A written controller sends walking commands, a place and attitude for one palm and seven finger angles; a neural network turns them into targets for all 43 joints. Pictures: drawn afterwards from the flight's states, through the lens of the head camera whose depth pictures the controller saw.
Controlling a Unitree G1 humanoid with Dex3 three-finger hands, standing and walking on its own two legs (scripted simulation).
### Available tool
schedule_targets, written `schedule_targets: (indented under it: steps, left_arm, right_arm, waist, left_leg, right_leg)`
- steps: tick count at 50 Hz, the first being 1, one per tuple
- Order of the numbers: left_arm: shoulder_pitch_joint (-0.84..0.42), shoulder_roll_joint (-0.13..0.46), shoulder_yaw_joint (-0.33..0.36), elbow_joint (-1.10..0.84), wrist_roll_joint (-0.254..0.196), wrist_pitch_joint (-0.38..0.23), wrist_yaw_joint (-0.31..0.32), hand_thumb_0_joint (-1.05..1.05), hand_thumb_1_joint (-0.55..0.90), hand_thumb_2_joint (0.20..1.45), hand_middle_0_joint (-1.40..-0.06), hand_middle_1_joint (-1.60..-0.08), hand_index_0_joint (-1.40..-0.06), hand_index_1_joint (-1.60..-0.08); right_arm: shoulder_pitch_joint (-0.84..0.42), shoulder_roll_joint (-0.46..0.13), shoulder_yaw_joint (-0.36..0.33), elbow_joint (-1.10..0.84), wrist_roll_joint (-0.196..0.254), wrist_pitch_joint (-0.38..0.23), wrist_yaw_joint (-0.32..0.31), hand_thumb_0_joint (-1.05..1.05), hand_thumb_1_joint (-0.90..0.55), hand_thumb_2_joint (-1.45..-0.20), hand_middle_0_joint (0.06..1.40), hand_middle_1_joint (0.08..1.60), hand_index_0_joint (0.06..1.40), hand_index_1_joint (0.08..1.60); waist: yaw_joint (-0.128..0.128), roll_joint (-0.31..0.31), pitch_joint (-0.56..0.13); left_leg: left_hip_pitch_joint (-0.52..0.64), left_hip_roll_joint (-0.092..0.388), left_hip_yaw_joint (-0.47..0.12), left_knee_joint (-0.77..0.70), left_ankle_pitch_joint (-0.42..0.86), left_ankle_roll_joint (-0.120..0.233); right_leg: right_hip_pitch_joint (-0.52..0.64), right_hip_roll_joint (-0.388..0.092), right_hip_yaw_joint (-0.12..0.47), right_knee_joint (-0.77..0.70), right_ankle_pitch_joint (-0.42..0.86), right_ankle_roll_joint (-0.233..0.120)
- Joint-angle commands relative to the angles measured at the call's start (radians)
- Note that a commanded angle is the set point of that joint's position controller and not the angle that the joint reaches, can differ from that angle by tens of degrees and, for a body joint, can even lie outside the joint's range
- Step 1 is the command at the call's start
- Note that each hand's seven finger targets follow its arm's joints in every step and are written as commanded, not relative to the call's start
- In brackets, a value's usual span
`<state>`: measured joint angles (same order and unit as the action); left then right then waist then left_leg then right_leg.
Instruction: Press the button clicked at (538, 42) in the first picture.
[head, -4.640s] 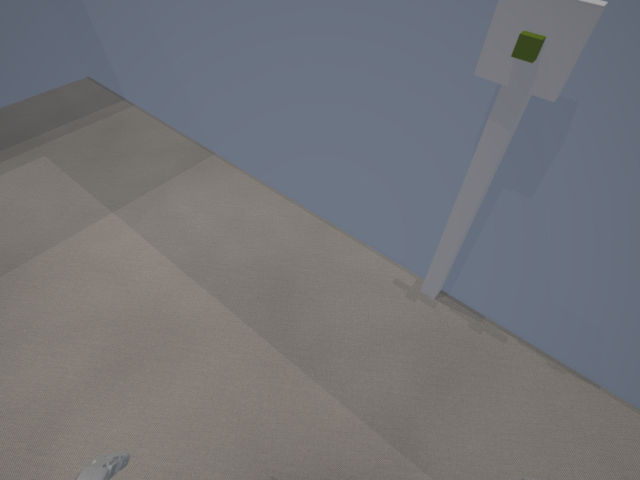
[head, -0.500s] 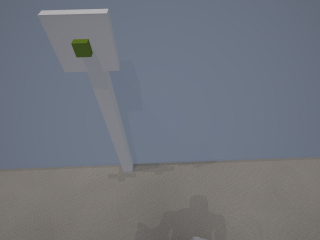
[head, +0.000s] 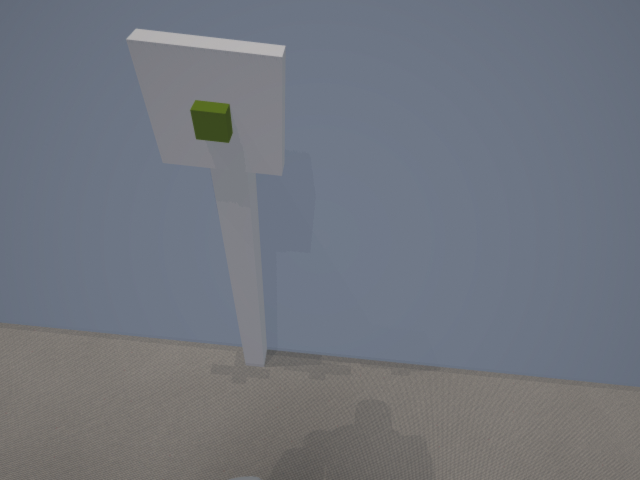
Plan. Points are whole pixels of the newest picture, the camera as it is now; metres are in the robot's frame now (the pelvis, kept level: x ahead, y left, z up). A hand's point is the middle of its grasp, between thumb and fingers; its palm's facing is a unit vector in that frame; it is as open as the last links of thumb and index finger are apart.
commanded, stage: come to a stop and stand still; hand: left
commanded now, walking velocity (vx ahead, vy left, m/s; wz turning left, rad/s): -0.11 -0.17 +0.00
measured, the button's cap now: (213, 120) +0.50 +0.20 +0.17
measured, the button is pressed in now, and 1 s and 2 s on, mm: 0 0 0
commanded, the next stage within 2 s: look again from close up in 1.08 s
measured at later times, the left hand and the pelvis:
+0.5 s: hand out of the picture -0.05 +0.11 -0.15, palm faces +0.04 -0.98 -0.21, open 7.4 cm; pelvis -0.05 -0.05 +0.01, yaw -1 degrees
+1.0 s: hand out of the picture -0.05 +0.16 -0.17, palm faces +0.04 -0.99 -0.16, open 7.4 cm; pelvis -0.05 +0.00 +0.01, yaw -1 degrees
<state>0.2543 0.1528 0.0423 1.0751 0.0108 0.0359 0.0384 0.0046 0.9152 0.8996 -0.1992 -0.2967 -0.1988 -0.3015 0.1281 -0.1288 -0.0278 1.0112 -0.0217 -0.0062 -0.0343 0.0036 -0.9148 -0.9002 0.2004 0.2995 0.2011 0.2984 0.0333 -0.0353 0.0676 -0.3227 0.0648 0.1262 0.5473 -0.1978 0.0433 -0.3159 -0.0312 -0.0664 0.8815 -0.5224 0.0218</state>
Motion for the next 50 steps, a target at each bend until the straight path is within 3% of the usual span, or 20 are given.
schedule_targets:
  steps: [1, 3, 8, 10, 12, 13, 14, 15, 17, 18, 21, 26, 30, 32, 34, 35, 36, 37, 42, 50]
  left_arm:
    - [0.095, 0.084, 0.029, -0.059, 0.009, -0.002, 0.001, 0.0, 0.9, 0.9, -0.2, -0.3, -0.2, -0.3]
    - [0.094, 0.082, 0.03, -0.07, 0.011, 0.002, -0.004, 0.0, 0.9, 0.9, -0.2, -0.3, -0.2, -0.3]
    - [0.065, 0.06, 0.023, -0.099, 0.014, 0.004, -0.015, 0.0, 0.9, 0.9, -0.2, -0.3, -0.2, -0.3]
    - [0.124, 0.043, 0.014, -0.073, 0.009, -0.007, -0.016, 0.0, 0.9, 0.9, -0.2, -0.3, -0.2, -0.3]
    - [0.241, 0.057, 0.014, -0.018, 0.013, -0.017, -0.015, 0.0, 0.9, 0.9, -0.2, -0.3, -0.2, -0.3]
    - [0.234, 0.109, 0.014, -0.019, 0.024, -0.027, -0.01, 0.0, 0.9, 0.9, -0.2, -0.3, -0.2, -0.3]
    - [0.178, 0.174, 0.018, -0.043, 0.027, -0.031, -0.006, 0.0, 0.9, 0.9, -0.2, -0.3, -0.2, -0.3]
    - [0.09, 0.207, 0.018, -0.082, 0.022, -0.027, -0.002, 0.0, 0.9, 0.9, -0.2, -0.3, -0.2, -0.3]
    - [-0.026, 0.183, 0.021, -0.1, 0.016, -0.044, 0.003, 0.0, 0.9, 0.9, -0.2, -0.3, -0.2, -0.3]
    - [-0.035, 0.165, 0.015, -0.096, 0.015, -0.049, 0.001, 0.0, 0.9, 0.9, -0.2, -0.3, -0.2, -0.3]
    - [0.038, 0.139, 0.008, -0.071, 0.01, -0.064, -0.007, 0.0, 0.9, 0.9, -0.2, -0.3, -0.2, -0.3]
    - [0.155, 0.14, 0.018, -0.022, 0.013, -0.068, 0.0, 0.0, 0.9, 0.9, -0.2, -0.3, -0.2, -0.3]
    - [0.137, 0.151, 0.027, 0.002, 0.015, -0.064, 0.008, 0.0, 0.9, 0.9, -0.2, -0.3, -0.2, -0.3]
    - [0.088, 0.133, 0.019, 0.007, 0.002, -0.059, 0.006, 0.0, 0.9, 0.9, -0.2, -0.3, -0.2, -0.3]
    - [0.114, 0.068, 0.002, 0.01, -0.004, -0.053, 0.003, 0.0, 0.9, 0.9, -0.2, -0.3, -0.2, -0.3]
    - [0.106, 0.052, -0.003, 0.015, 0.0, -0.046, 0.005, 0.0, 0.9, 0.9, -0.2, -0.3, -0.2, -0.3]
    - [0.091, 0.047, -0.006, 0.019, 0.003, -0.044, 0.004, 0.0, 0.9, 0.9, -0.2, -0.3, -0.2, -0.3]
    - [0.076, 0.048, -0.011, 0.033, 0.003, -0.039, 0.002, 0.0, 0.9, 0.9, -0.2, -0.3, -0.2, -0.3]
    - [0.097, 0.057, -0.023, 0.07, 0.004, -0.035, 0.001, 0.0, 0.9, 0.9, -0.2, -0.3, -0.2, -0.3]
    - [0.09, 0.067, -0.029, 0.071, 0.004, -0.037, 0.0, 0.0, 0.9, 0.9, -0.2, -0.3, -0.2, -0.3]
  right_arm:
    - [0.069, -0.195, -0.049, -0.042, 0.0, 0.011, -0.016, 0.0, -0.9, -0.9, 0.2, 0.3, 0.2, 0.3]
    - [0.065, -0.198, -0.059, -0.053, 0.002, 0.011, -0.015, 0.0, -0.9, -0.9, 0.2, 0.3, 0.2, 0.3]
    - [0.076, -0.203, -0.071, -0.045, -0.006, 0.017, 0.0, 0.0, -0.9, -0.9, 0.2, 0.3, 0.2, 0.3]
    - [0.056, -0.205, -0.069, -0.038, -0.01, 0.023, 0.011, 0.0, -0.9, -0.9, 0.2, 0.3, 0.2, 0.3]
    - [0.034, -0.181, -0.069, -0.035, -0.004, 0.034, 0.017, 0.0, -0.9, -0.9, 0.2, 0.3, 0.2, 0.3]
    - [0.053, -0.124, -0.058, -0.033, 0.009, 0.042, 0.022, 0.0, -0.9, -0.9, 0.2, 0.3, 0.2, 0.3]
    - [0.033, -0.063, -0.039, -0.058, 0.014, 0.046, 0.029, 0.0, -0.9, -0.9, 0.2, 0.3, 0.2, 0.3]
    - [-0.01, -0.105, -0.047, -0.074, 0.007, 0.051, 0.035, 0.0, -0.9, -0.9, 0.2, 0.3, 0.2, 0.3]
    - [0.053, -0.117, -0.052, -0.024, -0.001, 0.062, 0.04, 0.0, -0.9, -0.9, 0.2, 0.3, 0.2, 0.3]
    - [0.103, -0.117, -0.049, 0.001, -0.002, 0.056, 0.043, 0.0, -0.9, -0.9, 0.2, 0.3, 0.2, 0.3]
    - [0.183, -0.095, -0.038, 0.036, -0.001, 0.036, 0.044, 0.0, -0.9, -0.9, 0.2, 0.3, 0.2, 0.3]
    - [0.132, -0.109, -0.031, 0.008, 0.001, 0.024, 0.03, 0.0, -0.9, -0.9, 0.2, 0.3, 0.2, 0.3]
    - [0.154, -0.087, -0.018, 0.024, 0.013, 0.014, 0.018, 0.0, -0.9, -0.9, 0.2, 0.3, 0.2, 0.3]
    - [0.237, -0.078, -0.01, 0.068, 0.016, 0.001, 0.011, 0.0, -0.9, -0.9, 0.2, 0.3, 0.2, 0.3]
    - [0.259, -0.138, -0.017, 0.085, 0.011, -0.016, 0.002, 0.0, -0.9, -0.9, 0.2, 0.3, 0.2, 0.3]
    - [0.236, -0.155, -0.018, 0.083, 0.009, -0.01, -0.001, 0.0, -0.9, -0.9, 0.2, 0.3, 0.2, 0.3]
    - [0.22, -0.149, -0.016, 0.082, 0.009, -0.006, -0.004, 0.0, -0.9, -0.9, 0.2, 0.3, 0.2, 0.3]
    - [0.206, -0.134, -0.011, 0.094, 0.012, -0.01, -0.005, 0.0, -0.9, -0.9, 0.2, 0.3, 0.2, 0.3]
    - [0.192, -0.116, 0.001, 0.1, 0.015, -0.011, -0.013, 0.0, -0.9, -0.9, 0.2, 0.3, 0.2, 0.3]
    - [0.19, -0.124, 0.005, 0.105, 0.014, -0.018, -0.007, 0.0, -0.9, -0.9, 0.2, 0.3, 0.2, 0.3]
  waist:
    - [-0.031, 0.172, -0.117]
    - [-0.037, 0.126, -0.162]
    - [-0.065, 0.21, -0.16]
    - [-0.042, 0.245, -0.154]
    - [0.008, 0.157, -0.125]
    - [0.0, -0.006, -0.08]
    - [-0.008, -0.228, 0.012]
    - [0.002, -0.195, 0.086]
    - [-0.041, -0.21, 0.138]
    - [-0.061, -0.147, 0.126]
    - [-0.045, -0.089, 0.066]
    - [0.022, -0.115, -0.015]
    - [0.017, -0.122, -0.074]
    - [-0.025, -0.083, -0.107]
    - [-0.018, 0.097, -0.155]
    - [-0.01, 0.118, -0.121]
    - [-0.015, 0.086, -0.08]
    - [-0.02, 0.155, -0.065]
    - [-0.02, 0.102, 0.025]
    - [-0.021, 0.057, 0.022]
  left_leg:
    - [0.163, 0.281, -0.214, -0.177, 0.587, 0.142]
    - [0.186, 0.281, -0.203, -0.185, 0.477, 0.139]
    - [0.145, 0.263, -0.235, -0.26, 0.074, 0.117]
    - [0.073, 0.225, -0.222, -0.291, -0.129, 0.079]
    - [-0.06, 0.136, -0.145, -0.252, -0.318, 0.003]
    - [-0.14, 0.062, -0.093, -0.116, -0.34, -0.05]
    - [-0.19, -0.014, -0.039, 0.032, -0.288, -0.091]
    - [-0.135, 0.003, -0.086, 0.159, -0.271, -0.077]
    - [-0.093, 0.006, -0.13, 0.283, -0.159, -0.062]
    - [-0.09, 0.002, -0.118, 0.306, -0.122, -0.061]
    - [-0.131, -0.013, -0.082, 0.275, -0.077, -0.079]
    - [-0.171, 0.003, -0.092, 0.188, -0.17, -0.095]
    - [-0.031, -0.008, -0.075, -0.017, -0.184, -0.09]
    - [0.167, -0.018, -0.062, -0.202, 0.032, -0.078]
    - [0.298, 0.111, -0.162, -0.153, 0.332, -0.022]
    - [0.256, 0.151, -0.169, -0.148, 0.339, 0.002]
    - [0.219, 0.138, -0.147, -0.149, 0.305, -0.002]
    - [0.2, 0.12, -0.146, -0.18, 0.313, -0.003]
    - [0.159, 0.089, -0.128, -0.21, 0.268, -0.017]
    - [0.165, 0.077, -0.13, -0.244, 0.205, -0.021]
  right_leg:
    - [-0.136, -0.005, 0.081, 0.256, 0.019, 0.011]
    - [-0.143, -0.005, 0.08, 0.246, 0.04, 0.017]
    - [-0.049, -0.02, 0.025, -0.037, 0.012, 0.009]
    - [0.069, -0.002, -0.014, -0.219, 0.043, -0.007]
    - [0.244, 0.011, -0.054, -0.461, 0.201, -0.014]
    - [0.229, -0.101, 0.107, -0.616, 0.065, -0.049]
    - [0.071, -0.28, 0.378, -0.781, -0.226, -0.123]
    - [-0.123, -0.355, 0.426, -0.863, -0.324, -0.166]
    - [-0.21, -0.283, 0.355, -0.856, -0.238, -0.134]
    - [-0.159, -0.252, 0.291, -0.816, -0.105, -0.124]
    - [0.051, -0.202, 0.162, -0.709, 0.175, -0.1]
    - [0.264, -0.28, 0.224, -0.628, 0.457, -0.164]
    - [0.284, -0.283, 0.201, -0.529, 0.722, -0.175]
    - [0.195, -0.204, 0.13, -0.463, 0.668, -0.111]
    - [0.083, -0.103, 0.051, -0.402, 0.479, -0.043]
    - [0.08, -0.08, 0.022, -0.432, 0.355, -0.024]
    - [0.082, -0.071, 0.025, -0.456, 0.351, -0.018]
    - [0.101, -0.076, 0.01, -0.445, 0.385, -0.012]
    - [0.119, -0.084, 0.036, -0.483, 0.429, -0.011]
    - [0.137, -0.095, 0.039, -0.507, 0.419, -0.005]
